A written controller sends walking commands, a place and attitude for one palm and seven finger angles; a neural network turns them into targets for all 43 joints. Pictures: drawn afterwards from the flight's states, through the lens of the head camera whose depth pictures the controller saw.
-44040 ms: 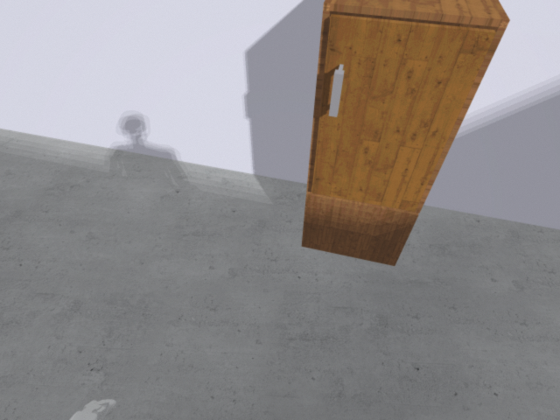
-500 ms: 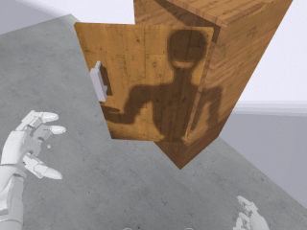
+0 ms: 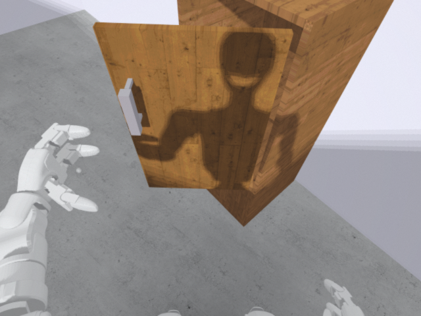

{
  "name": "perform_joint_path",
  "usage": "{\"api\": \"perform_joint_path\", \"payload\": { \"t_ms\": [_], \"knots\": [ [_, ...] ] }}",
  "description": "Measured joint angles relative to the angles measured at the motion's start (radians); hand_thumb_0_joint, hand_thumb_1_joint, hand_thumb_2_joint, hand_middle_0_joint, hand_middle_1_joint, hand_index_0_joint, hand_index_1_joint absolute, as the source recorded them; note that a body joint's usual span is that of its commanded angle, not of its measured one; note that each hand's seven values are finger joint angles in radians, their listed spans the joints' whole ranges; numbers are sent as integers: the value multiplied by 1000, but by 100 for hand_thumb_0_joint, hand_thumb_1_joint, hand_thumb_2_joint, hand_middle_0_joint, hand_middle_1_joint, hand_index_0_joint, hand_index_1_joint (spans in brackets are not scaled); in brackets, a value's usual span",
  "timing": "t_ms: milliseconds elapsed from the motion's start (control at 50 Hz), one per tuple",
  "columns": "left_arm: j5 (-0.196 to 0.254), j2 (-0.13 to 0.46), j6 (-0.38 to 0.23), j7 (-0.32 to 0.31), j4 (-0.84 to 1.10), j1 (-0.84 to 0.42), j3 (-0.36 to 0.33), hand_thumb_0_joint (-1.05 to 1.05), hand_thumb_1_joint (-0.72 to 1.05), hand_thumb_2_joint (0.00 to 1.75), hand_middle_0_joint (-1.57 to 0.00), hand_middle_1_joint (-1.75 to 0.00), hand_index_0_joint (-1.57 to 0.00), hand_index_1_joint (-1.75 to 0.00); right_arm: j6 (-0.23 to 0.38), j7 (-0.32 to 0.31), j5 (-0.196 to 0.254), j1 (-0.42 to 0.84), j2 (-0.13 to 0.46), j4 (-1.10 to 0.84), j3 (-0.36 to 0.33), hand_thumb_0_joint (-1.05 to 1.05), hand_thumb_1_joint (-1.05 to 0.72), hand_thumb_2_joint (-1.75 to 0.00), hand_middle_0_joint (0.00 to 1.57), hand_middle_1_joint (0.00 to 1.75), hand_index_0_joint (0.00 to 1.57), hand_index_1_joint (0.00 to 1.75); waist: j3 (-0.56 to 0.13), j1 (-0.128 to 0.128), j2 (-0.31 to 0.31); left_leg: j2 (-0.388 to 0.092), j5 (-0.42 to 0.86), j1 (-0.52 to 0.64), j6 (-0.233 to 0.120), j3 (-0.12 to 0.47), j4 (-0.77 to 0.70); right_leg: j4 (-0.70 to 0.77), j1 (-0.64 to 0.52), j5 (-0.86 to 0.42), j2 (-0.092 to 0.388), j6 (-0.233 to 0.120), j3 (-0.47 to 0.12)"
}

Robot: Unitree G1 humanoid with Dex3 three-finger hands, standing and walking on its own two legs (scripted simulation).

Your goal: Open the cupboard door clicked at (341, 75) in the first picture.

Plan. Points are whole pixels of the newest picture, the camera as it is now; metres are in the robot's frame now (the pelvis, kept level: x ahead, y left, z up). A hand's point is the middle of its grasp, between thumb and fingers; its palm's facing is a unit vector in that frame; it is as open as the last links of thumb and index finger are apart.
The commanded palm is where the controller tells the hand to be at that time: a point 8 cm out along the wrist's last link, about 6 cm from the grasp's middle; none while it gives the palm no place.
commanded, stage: move the hooked fingers beside the handle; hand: left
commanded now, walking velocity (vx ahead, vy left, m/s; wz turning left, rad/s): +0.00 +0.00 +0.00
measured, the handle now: (133, 107) +0.54 +0.20 +0.06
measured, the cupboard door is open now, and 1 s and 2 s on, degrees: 47 47 47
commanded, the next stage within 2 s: slide the fingers in behind the handle in 2.00 s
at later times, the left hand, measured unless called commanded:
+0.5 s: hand (88, 148) +0.40 +0.26 +0.08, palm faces +0.01 -1.00 -0.01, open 13.9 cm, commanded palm +0.38 +0.31 +0.07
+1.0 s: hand (95, 130) +0.45 +0.26 +0.07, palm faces -0.02 -1.00 +0.00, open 13.9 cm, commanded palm +0.44 +0.31 +0.06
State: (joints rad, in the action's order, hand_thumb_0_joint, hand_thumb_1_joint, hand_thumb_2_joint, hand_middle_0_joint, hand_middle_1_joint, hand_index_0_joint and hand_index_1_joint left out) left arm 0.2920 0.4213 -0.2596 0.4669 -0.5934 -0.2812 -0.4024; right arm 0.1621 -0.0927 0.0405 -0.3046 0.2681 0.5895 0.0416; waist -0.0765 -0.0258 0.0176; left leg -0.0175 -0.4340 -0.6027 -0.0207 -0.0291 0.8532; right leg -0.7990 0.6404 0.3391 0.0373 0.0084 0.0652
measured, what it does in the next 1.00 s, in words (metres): stands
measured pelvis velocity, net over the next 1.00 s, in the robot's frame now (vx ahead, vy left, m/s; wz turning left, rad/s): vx -0.01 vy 0.00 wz -0.02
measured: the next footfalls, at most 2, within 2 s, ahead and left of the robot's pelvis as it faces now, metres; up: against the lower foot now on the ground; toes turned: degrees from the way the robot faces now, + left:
none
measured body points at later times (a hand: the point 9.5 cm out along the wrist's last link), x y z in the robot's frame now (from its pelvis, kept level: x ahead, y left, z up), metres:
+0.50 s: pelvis +0.00 -0.01 -0.01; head +0.08 +0.00 +0.44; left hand +0.40 +0.31 +0.08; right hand +0.09 -0.28 -0.11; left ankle -0.01 +0.10 -0.70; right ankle +0.03 -0.13 -0.70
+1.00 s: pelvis -0.01 +0.00 -0.02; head +0.10 +0.02 +0.42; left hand +0.45 +0.31 +0.08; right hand +0.03 -0.27 -0.12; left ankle -0.01 +0.10 -0.70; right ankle +0.03 -0.13 -0.70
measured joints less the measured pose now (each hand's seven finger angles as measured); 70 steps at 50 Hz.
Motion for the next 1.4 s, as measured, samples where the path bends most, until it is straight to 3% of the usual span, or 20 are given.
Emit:
{"api": "perform_joint_path", "payload": {
  "t_ms": [140, 260, 400, 540, 660, 780, 1160, 1280, 1400],
  "knots": [
    [-18, 21, 6, -12, -90, -40, -23, -1, -50, 30, -30, -120, -31, -120, -37, 8, 0, -26, 6, 3, -3, 1, -90, -90, 21, 30, 21, 30, -1, -9, 0, -3, -2, -10, 1, -3, 0, -2, 13, 2, -4, -2, -3],
    [-22, 24, -47, -2, -108, -80, -29, -1, -50, 30, -29, -120, -30, -120, -54, 7, -4, -31, 9, 20, -11, 1, -90, -90, 21, 30, 21, 30, 0, -10, -3, -9, -6, -26, 5, 3, 9, -6, 25, 3, -9, -6, 3],
    [-46, 77, -31, 17, -267, -204, -38, -1, -50, 30, -30, -120, -31, -120, -78, 5, -1, -19, 15, 18, -7, 1, -90, -90, 21, 30, 21, 30, 2, -28, -7, -13, -9, -59, 8, 10, 28, -23, 56, 7, -12, -11, 8],
    [-53, 102, -73, 31, -326, -270, -73, -1, -50, 30, -30, -120, -30, -120, -98, 12, -6, -24, 18, 14, -8, 1, -90, -90, 21, 30, 21, 30, -3, -37, -11, -21, -15, -92, 9, 4, 47, -37, 92, 7, -19, -12, 2],
    [-69, 147, -66, 48, -407, -321, -86, -1, -50, 30, -30, -120, -30, -120, -122, 19, -4, -39, 20, 9, -7, 1, -90, -90, 21, 30, 21, 30, -9, -49, -11, -24, -20, -120, 8, 3, 64, -48, 118, 8, -22, -11, 1],
    [-72, 155, -87, 55, -436, -367, -86, -1, -50, 30, -30, -120, -30, -120, -141, 21, -7, -52, 21, 16, -6, 0, -90, -90, 21, 30, 21, 30, -7, -51, -13, -24, -24, -148, 4, 4, 83, -59, 142, 8, -22, -8, 1],
    [-155, 229, -76, -9, -577, -572, -80, -1, -50, 30, -30, -120, -30, -120, -183, 32, -25, -79, 19, 15, 13, 0, -90, -90, 21, 30, 21, 30, -2, -113, -10, -24, -37, -252, -9, 3, 143, -96, 237, 6, -20, 4, -2],
    [-165, 258, -75, -12, -586, -591, -108, -1, -50, 30, -30, -120, -30, -120, -204, 38, -32, -100, 18, 10, 15, 0, -90, -90, 21, 30, 21, 30, -4, -126, -7, -30, -43, -268, -10, -3, 147, -96, 255, 5, -27, 6, -8],
    [-149, 264, -68, 13, -565, -537, -121, -1, -49, 30, -29, -120, -30, -120, -229, 46, -30, -125, 18, -3, 9, 0, -90, -90, 21, 30, 21, 30, -14, -120, -4, -36, -48, -253, -11, -10, 134, -81, 242, 5, -35, 7, -16]
  ]
}}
